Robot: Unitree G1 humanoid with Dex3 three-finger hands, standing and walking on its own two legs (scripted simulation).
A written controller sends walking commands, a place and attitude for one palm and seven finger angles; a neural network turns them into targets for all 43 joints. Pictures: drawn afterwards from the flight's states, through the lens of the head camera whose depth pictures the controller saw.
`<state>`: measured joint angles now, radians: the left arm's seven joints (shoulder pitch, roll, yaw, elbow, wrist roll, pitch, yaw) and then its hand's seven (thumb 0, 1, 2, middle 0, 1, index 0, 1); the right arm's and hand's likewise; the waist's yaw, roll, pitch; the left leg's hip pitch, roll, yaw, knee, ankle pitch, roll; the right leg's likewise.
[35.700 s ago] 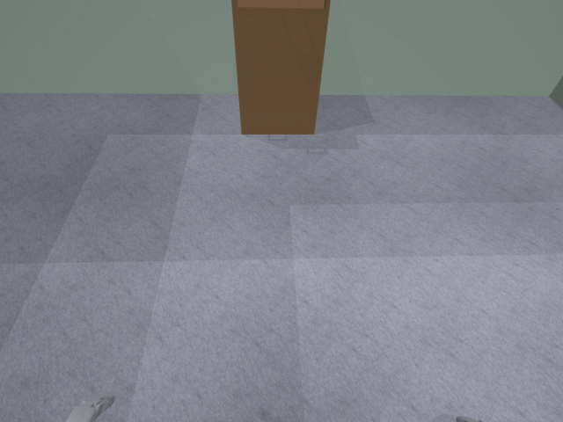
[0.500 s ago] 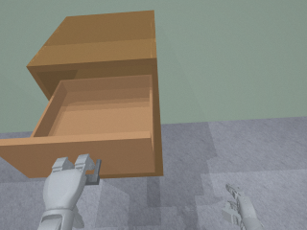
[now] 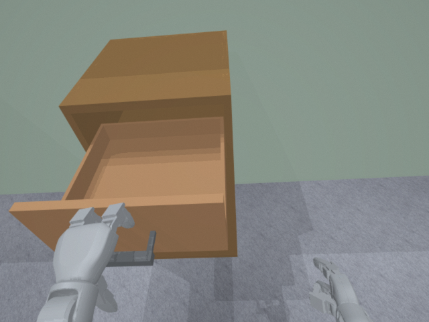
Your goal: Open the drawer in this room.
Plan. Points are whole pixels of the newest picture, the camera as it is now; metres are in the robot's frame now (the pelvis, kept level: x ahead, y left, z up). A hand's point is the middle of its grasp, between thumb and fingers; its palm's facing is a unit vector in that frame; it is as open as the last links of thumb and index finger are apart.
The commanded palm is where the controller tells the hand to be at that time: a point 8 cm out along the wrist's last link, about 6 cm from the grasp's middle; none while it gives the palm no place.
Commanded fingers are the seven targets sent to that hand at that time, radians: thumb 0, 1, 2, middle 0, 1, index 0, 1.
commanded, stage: lift the hand off the handle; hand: left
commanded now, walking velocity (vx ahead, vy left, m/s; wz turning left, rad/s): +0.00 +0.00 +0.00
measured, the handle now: (125, 248) +0.23 +0.23 +0.02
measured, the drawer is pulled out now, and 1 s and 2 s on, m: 0.30 0.30 0.30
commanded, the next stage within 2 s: draw the hand back to the body in 0.68 s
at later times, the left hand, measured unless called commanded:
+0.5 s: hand (96, 213) +0.21 +0.22 +0.16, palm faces +0.26 -0.08 -0.96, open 13.7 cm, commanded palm +0.16 +0.21 +0.21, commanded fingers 0.00 -0.50 0.30 -0.30 -1.20 -0.30 -1.20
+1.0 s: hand (75, 225) +0.19 +0.24 +0.16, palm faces +0.16 -0.09 -0.98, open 13.9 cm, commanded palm +0.15 +0.23 +0.22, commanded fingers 0.00 -0.50 0.30 -0.30 -1.20 -0.30 -1.20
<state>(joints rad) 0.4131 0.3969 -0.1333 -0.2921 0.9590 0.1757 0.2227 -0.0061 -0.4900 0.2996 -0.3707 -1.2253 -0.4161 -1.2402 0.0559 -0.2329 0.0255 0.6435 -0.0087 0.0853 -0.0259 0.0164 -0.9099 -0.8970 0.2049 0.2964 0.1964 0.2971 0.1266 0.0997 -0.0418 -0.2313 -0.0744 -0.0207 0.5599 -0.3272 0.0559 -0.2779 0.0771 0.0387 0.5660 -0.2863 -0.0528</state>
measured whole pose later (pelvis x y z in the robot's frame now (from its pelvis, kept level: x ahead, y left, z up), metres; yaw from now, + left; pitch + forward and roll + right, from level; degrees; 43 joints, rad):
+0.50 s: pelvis -0.01 +0.00 +0.01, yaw +1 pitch -4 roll +0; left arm 0.21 0.46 -0.12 -0.46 0.92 0.26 0.07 -0.01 -0.49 0.30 -0.38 -1.23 -0.35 -1.21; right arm 0.00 -0.23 0.07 0.66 0.02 0.13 0.00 0.02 -0.91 -0.90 0.20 0.30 0.20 0.30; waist 0.14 0.13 -0.01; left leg -0.10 -0.08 -0.03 0.42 -0.25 0.06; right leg -0.15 0.07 0.03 0.44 -0.22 -0.05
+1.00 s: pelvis -0.01 -0.01 +0.01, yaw +0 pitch -4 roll +0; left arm 0.30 0.55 0.03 -0.47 0.82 0.27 -0.01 -0.01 -0.49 0.30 -0.32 -1.20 -0.32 -1.20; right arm 0.04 -0.28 0.06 0.65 0.03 0.13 0.00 0.02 -0.91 -0.90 0.20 0.30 0.19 0.30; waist 0.11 0.12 0.01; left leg -0.12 -0.06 -0.03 0.45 -0.26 0.04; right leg -0.16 0.09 0.03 0.44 -0.21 -0.06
